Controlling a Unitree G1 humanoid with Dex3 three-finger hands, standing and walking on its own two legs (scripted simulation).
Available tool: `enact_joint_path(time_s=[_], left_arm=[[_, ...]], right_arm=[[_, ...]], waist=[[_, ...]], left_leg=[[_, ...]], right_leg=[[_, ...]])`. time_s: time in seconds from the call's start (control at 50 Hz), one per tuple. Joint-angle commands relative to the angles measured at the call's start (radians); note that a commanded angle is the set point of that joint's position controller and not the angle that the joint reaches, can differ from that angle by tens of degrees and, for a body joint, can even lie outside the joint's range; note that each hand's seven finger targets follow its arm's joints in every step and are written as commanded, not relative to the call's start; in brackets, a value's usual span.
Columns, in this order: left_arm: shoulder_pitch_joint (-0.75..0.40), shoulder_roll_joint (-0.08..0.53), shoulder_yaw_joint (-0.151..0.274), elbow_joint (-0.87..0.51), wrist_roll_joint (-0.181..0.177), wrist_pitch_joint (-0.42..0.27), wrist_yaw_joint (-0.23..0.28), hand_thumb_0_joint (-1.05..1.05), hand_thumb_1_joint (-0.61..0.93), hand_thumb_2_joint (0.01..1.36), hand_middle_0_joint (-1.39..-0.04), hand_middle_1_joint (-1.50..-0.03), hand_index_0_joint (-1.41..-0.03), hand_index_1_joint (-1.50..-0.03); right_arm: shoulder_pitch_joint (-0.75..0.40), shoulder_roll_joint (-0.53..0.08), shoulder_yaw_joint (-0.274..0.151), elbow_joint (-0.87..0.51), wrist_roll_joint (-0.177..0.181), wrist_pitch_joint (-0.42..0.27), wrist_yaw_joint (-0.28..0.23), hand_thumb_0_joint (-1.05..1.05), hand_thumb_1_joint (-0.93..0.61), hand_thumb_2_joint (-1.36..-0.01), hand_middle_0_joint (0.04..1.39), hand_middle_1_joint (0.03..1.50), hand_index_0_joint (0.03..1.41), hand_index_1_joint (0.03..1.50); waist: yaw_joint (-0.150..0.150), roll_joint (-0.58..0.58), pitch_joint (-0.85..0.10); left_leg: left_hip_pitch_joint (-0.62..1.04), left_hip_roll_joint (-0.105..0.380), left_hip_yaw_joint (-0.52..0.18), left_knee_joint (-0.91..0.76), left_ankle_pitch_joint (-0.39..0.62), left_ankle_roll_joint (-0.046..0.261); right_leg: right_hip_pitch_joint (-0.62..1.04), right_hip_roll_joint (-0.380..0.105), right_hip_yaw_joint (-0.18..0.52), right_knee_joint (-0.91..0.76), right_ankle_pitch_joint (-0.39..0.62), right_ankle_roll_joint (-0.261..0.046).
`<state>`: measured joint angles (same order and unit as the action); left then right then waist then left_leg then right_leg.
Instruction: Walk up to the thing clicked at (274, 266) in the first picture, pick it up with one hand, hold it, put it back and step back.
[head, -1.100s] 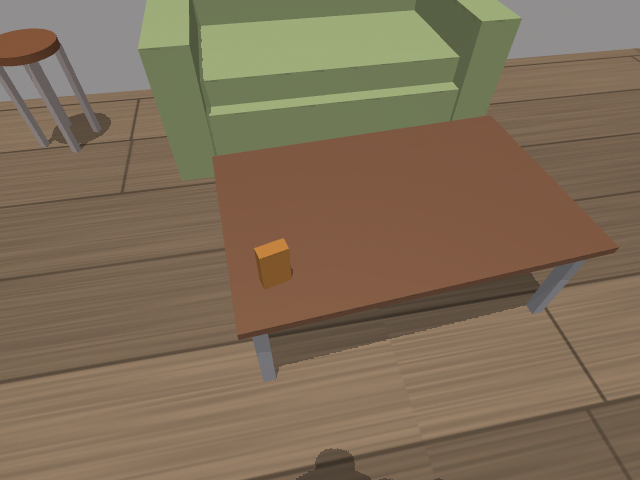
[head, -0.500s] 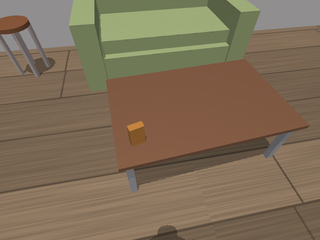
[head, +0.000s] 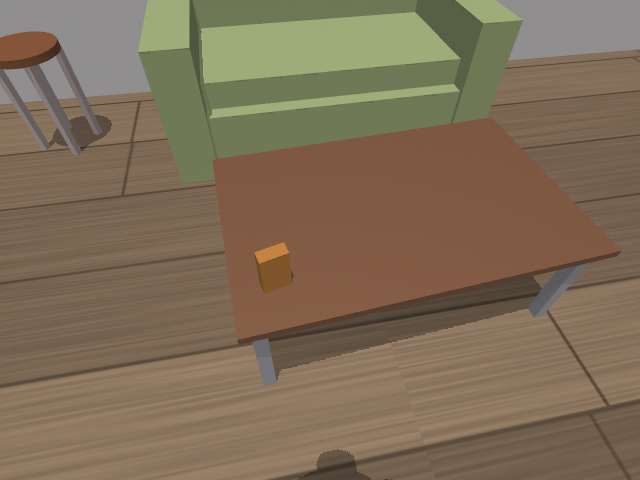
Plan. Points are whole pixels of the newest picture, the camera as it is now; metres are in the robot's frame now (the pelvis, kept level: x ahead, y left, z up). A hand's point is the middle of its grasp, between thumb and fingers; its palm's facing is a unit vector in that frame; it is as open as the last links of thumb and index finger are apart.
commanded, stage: stand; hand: left
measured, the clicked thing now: (273, 268) +0.64 +0.11 -0.32
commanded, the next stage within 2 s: walk up in 0.02 s
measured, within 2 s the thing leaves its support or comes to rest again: neither
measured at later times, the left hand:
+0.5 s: hand out of the picture +0.12 +0.15 -0.17, palm faces +0.05 -0.94 -0.33, open 7.4 cm
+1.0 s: hand (282, 447) +0.21 +0.06 -0.17, palm faces +0.13 -0.90 -0.41, open 7.4 cm
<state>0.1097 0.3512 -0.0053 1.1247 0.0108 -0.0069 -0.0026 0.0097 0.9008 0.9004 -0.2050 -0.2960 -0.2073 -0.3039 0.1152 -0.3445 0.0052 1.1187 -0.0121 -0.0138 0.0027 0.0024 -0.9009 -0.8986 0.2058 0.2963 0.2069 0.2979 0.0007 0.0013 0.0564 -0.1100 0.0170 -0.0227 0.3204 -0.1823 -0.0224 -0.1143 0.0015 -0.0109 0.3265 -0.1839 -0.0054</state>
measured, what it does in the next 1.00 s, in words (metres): steps to the right: right foot, then left foot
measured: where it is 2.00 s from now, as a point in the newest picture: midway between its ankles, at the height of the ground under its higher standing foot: outside the picture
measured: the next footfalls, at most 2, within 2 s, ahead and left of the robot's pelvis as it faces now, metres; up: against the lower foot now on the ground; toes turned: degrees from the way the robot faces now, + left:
right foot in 0.32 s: +0.14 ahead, -0.25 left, +0.00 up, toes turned +1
left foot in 0.62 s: +0.20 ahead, -0.03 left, +0.00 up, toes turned +9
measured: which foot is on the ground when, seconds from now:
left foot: down 0.00-0.34, up 0.36-0.60, down 0.62-0.92, up 0.94-1.00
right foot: down 0.00-0.04, up 0.06-0.30, down 0.32-0.62, up 0.64-0.88, down 0.90-1.00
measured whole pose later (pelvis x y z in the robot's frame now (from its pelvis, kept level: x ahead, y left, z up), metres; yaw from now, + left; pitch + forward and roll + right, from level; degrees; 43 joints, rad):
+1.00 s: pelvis +0.17 -0.22 -0.04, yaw +10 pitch -3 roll +0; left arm 0.23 0.39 0.06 0.86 0.02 -0.01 -0.02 0.01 0.90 0.90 -0.20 -0.30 -0.21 -0.30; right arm 0.27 -0.43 -0.05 0.85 0.00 0.00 -0.02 0.00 -0.90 -0.90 0.21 0.30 0.21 0.30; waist 0.00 0.02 0.11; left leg -0.43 0.01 -0.11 1.01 -0.54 0.02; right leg -0.40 -0.07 -0.02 0.77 -0.32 0.02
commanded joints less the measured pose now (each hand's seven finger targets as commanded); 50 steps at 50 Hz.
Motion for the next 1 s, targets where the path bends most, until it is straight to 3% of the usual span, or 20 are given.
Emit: enact_joint_path(time_s=[0.0, 0.06, 0.1, 0.2, 0.28, 0.3, 0.32, 0.34, 0.44, 0.52, 0.56, 0.58, 0.6, 0.62, 0.72, 0.8, 0.86, 0.9, 0.92, 0.98], left_arm=[[-0.042, 0.312, 0.144, -0.165, 0.049, 0.001, -0.029, 0.0, 0.9, 0.9, -0.2, -0.3, -0.2, -0.3], [-0.078, 0.252, 0.16, -0.26, 0.074, 0.049, -0.064, 0.0, 0.9, 0.9, -0.2, -0.3, -0.2, -0.3], [-0.004, 0.246, 0.166, -0.275, 0.05, 0.052, -0.082, 0.0, 0.9, 0.9, -0.2, -0.3, -0.2, -0.3], [-0.035, 0.234, 0.175, -0.355, 0.051, 0.054, -0.112, 0.0, 0.9, 0.9, -0.2, -0.3, -0.2, -0.3], [0.221, 0.253, 0.2, -0.295, 0.045, 0.043, -0.097, 0.0, 0.9, 0.9, -0.2, -0.3, -0.2, -0.3], [0.35, 0.312, 0.221, -0.267, 0.053, 0.032, -0.086, 0.0, 0.9, 0.9, -0.2, -0.3, -0.2, -0.3], [0.384, 0.423, 0.24, -0.3, 0.065, 0.021, -0.077, 0.0, 0.9, 0.9, -0.2, -0.3, -0.2, -0.3], [0.226, 0.455, 0.228, -0.363, 0.053, 0.021, -0.075, 0.0, 0.9, 0.9, -0.2, -0.3, -0.2, -0.3], [0.125, 0.326, 0.183, -0.403, 0.036, 0.007, -0.063, 0.0, 0.9, 0.9, -0.2, -0.3, -0.2, -0.3], [0.117, 0.309, 0.166, -0.444, 0.032, -0.001, -0.063, 0.0, 0.9, 0.9, -0.2, -0.3, -0.2, -0.3], [0.083, 0.265, 0.143, -0.466, 0.024, 0.013, -0.066, 0.0, 0.9, 0.9, -0.2, -0.3, -0.2, -0.3], [0.13, 0.18, 0.113, -0.472, 0.013, 0.015, -0.062, 0.0, 0.9, 0.9, -0.2, -0.3, -0.2, -0.3], [0.175, 0.154, 0.11, -0.476, 0.016, 0.023, -0.056, 0.0, 0.9, 0.9, -0.2, -0.3, -0.2, -0.3], [0.205, 0.291, 0.147, -0.441, 0.028, 0.041, -0.046, 0.0, 0.9, 0.9, -0.2, -0.3, -0.2, -0.3], [0.26, 0.272, 0.151, -0.367, 0.017, 0.03, -0.047, 0.0, 0.9, 0.9, -0.2, -0.3, -0.2, -0.3], [0.227, 0.211, 0.134, -0.346, -0.002, 0.004, -0.037, 0.0, 0.9, 0.9, -0.2, -0.3, -0.2, -0.3], [0.281, 0.239, 0.142, -0.298, 0.004, -0.019, -0.011, 0.0, 0.9, 0.9, -0.2, -0.3, -0.2, -0.3], [0.192, 0.38, 0.157, -0.344, 0.014, -0.037, 0.004, 0.0, 0.9, 0.9, -0.2, -0.3, -0.2, -0.3], [0.125, 0.412, 0.155, -0.352, 0.012, -0.034, 0.006, 0.0, 0.9, 0.9, -0.2, -0.3, -0.2, -0.3], [0.083, 0.358, 0.144, -0.335, 0.016, -0.039, 0.017, 0.0, 0.9, 0.9, -0.2, -0.3, -0.2, -0.3]], right_arm=[[0.163, -0.328, -0.11, -0.071, -0.002, -0.038, -0.036, 0.0, -0.9, -0.9, 0.2, 0.3, 0.2, 0.3], [0.226, -0.426, -0.174, -0.104, -0.015, -0.065, -0.067, 0.0, -0.9, -0.9, 0.2, 0.3, 0.2, 0.3], [0.145, -0.375, -0.163, -0.161, -0.017, -0.081, -0.073, 0.0, -0.9, -0.9, 0.2, 0.3, 0.2, 0.3], [0.187, -0.384, -0.171, -0.229, -0.041, -0.082, -0.059, 0.0, -0.9, -0.9, 0.2, 0.3, 0.2, 0.3], [0.074, -0.353, -0.158, -0.287, -0.039, -0.061, -0.059, 0.0, -0.9, -0.9, 0.2, 0.3, 0.2, 0.3], [0.111, -0.27, -0.129, -0.293, -0.043, -0.055, -0.066, 0.0, -0.9, -0.9, 0.2, 0.3, 0.2, 0.3], [0.134, -0.204, -0.1, -0.331, -0.017, -0.06, -0.07, 0.0, -0.9, -0.9, 0.2, 0.3, 0.2, 0.3], [0.153, -0.278, -0.126, -0.321, -0.009, -0.055, -0.087, 0.0, -0.9, -0.9, 0.2, 0.3, 0.2, 0.3], [0.288, -0.3, -0.129, -0.238, 0.009, -0.075, -0.04, 0.0, -0.9, -0.9, 0.2, 0.3, 0.2, 0.3], [0.328, -0.265, -0.13, -0.27, 0.009, -0.09, -0.026, 0.0, -0.9, -0.9, 0.2, 0.3, 0.2, 0.3], [0.484, -0.269, -0.149, -0.231, -0.003, -0.104, -0.045, 0.0, -0.9, -0.9, 0.2, 0.3, 0.2, 0.3], [0.505, -0.345, -0.17, -0.235, -0.026, -0.11, -0.058, 0.0, -0.9, -0.9, 0.2, 0.3, 0.2, 0.3], [0.455, -0.426, -0.18, -0.288, -0.041, -0.113, -0.068, 0.0, -0.9, -0.9, 0.2, 0.3, 0.2, 0.3], [0.384, -0.463, -0.191, -0.328, -0.004, -0.105, -0.071, 0.0, -0.9, -0.9, 0.2, 0.3, 0.2, 0.3], [0.248, -0.337, -0.138, -0.351, -0.007, -0.102, -0.057, 0.0, -0.9, -0.9, 0.2, 0.3, 0.2, 0.3], [0.186, -0.323, -0.119, -0.367, -0.013, -0.079, -0.033, 0.0, -0.9, -0.9, 0.2, 0.3, 0.2, 0.3], [0.155, -0.267, -0.097, -0.38, 0.011, -0.036, -0.027, 0.0, -0.9, -0.9, 0.2, 0.3, 0.2, 0.3], [0.206, -0.193, -0.079, -0.391, 0.018, -0.008, -0.036, 0.0, -0.9, -0.9, 0.2, 0.3, 0.2, 0.3], [0.199, -0.265, -0.108, -0.363, 0.018, 0.002, -0.044, 0.0, -0.9, -0.9, 0.2, 0.3, 0.2, 0.3], [0.226, -0.279, -0.118, -0.307, 0.019, 0.008, -0.033, 0.0, -0.9, -0.9, 0.2, 0.3, 0.2, 0.3]], waist=[[-0.042, -0.094, -0.11], [-0.055, 0.066, 0.027], [0.011, 0.069, 0.014], [-0.024, 0.162, 0.034], [0.128, 0.092, -0.055], [0.183, -0.122, -0.092], [0.192, -0.447, -0.069], [0.112, -0.36, -0.04], [0.032, -0.162, 0.04], [0.006, -0.159, 0.002], [-0.088, -0.027, -0.065], [-0.107, 0.195, -0.086], [-0.056, 0.266, -0.066], [-0.047, 0.098, -0.06], [0.017, 0.156, 0.023], [0.012, 0.237, -0.028], [0.06, 0.085, -0.075], [0.025, -0.206, -0.06], [0.018, -0.189, -0.035], [0.005, -0.181, -0.017]], left_leg=[[0.075, 0.132, -0.163, 0.018, -0.079, 0.124], [0.076, 0.42, -0.532, -0.124, -0.443, 0.28], [0.042, 0.36, -0.429, -0.087, -0.329, 0.253], [-0.11, 0.248, -0.242, -0.005, -0.183, 0.224], [-0.371, 0.136, -0.084, 0.272, -0.182, 0.142], [-0.498, 0.048, -0.013, 0.553, -0.254, 0.109], [-0.687, -0.109, 0.033, 0.832, -0.504, 0.059], [-0.614, -0.029, -0.032, 0.938, -0.476, 0.056], [-0.418, 0.066, 0.024, 0.681, -0.325, 0.063], [-0.23, 0.03, 0.06, 0.384, -0.217, 0.069], [0.095, -0.003, 0.075, 0.182, 0.012, 0.054], [0.21, 0.111, -0.158, 0.067, -0.117, 0.088], [0.191, 0.379, -0.631, -0.031, -0.214, 0.18], [0.046, 0.466, -0.718, -0.075, -0.42, 0.28], [-0.135, 0.243, -0.23, 0.048, 0.014, 0.235], [-0.263, 0.169, -0.065, 0.189, 0.266, 0.208], [-0.35, 0.082, -0.013, 0.436, 0.086, 0.125], [-0.432, -0.048, -0.044, 0.718, -0.43, 0.049], [-0.374, -0.029, -0.108, 0.809, -0.479, 0.05], [-0.44, 0.003, -0.094, 0.775, -0.342, 0.052]], right_leg=[[-0.076, -0.039, 0.02, 0.143, -0.112, -0.031], [-0.532, -0.104, 0.154, 0.635, -0.315, -0.014], [-0.52, -0.139, 0.197, 0.689, -0.255, -0.022], [-0.366, -0.099, 0.083, 0.489, -0.261, 0.004], [0.06, -0.016, -0.067, 0.283, -0.098, -0.01], [0.225, -0.02, -0.023, 0.215, -0.173, -0.009], [0.188, -0.288, 0.501, -0.067, -0.396, -0.116], [0.007, -0.404, 0.686, -0.167, -0.556, -0.253], [-0.159, -0.239, 0.266, 0.002, -0.314, -0.24], [-0.207, -0.249, 0.203, 0.071, -0.12, -0.249], [-0.368, -0.175, 0.088, 0.324, -0.101, -0.181], [-0.507, -0.076, 0.003, 0.563, -0.18, -0.112], [-0.671, 0.013, 0.038, 0.751, -0.353, -0.047], [-0.582, -0.047, 0.137, 0.814, -0.408, -0.038], [-0.451, -0.1, 0.081, 0.727, -0.219, -0.01], [-0.202, -0.054, -0.039, 0.446, -0.199, -0.006], [-0.024, -0.008, -0.053, 0.224, -0.006, -0.019], [-0.177, -0.429, 0.521, -0.009, -0.117, -0.189], [-0.271, -0.451, 0.567, -0.027, -0.201, -0.269], [-0.18, -0.309, 0.325, 0.077, -0.214, -0.19]])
